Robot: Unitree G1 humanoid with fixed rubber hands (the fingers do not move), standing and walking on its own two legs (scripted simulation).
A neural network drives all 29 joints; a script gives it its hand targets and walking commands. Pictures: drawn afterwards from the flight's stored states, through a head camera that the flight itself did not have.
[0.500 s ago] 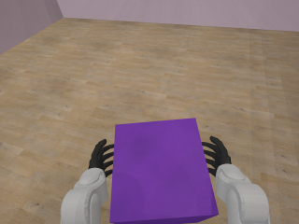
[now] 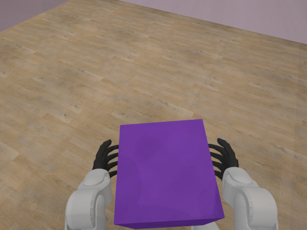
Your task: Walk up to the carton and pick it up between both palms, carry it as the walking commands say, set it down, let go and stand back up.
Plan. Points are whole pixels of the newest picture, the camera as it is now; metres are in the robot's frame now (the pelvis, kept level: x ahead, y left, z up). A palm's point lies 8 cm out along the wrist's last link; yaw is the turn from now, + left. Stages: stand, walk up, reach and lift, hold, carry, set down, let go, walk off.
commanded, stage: carry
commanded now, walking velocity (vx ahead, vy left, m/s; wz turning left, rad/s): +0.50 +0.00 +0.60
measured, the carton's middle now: (165, 179) +0.25 -0.01 -0.02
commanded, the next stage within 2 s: none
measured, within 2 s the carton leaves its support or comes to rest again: neither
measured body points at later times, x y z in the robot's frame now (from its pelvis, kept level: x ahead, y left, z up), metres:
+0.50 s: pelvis +0.32 +0.00 +0.00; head +0.33 +0.00 +0.45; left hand +0.50 +0.23 +0.08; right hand +0.60 -0.04 +0.07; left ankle +0.21 +0.05 -0.65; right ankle +0.36 -0.08 -0.74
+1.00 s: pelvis +0.56 +0.22 +0.00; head +0.57 +0.24 +0.45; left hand +0.69 +0.48 +0.06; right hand +0.85 +0.24 +0.06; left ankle +0.57 +0.26 -0.74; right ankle +0.62 +0.07 -0.64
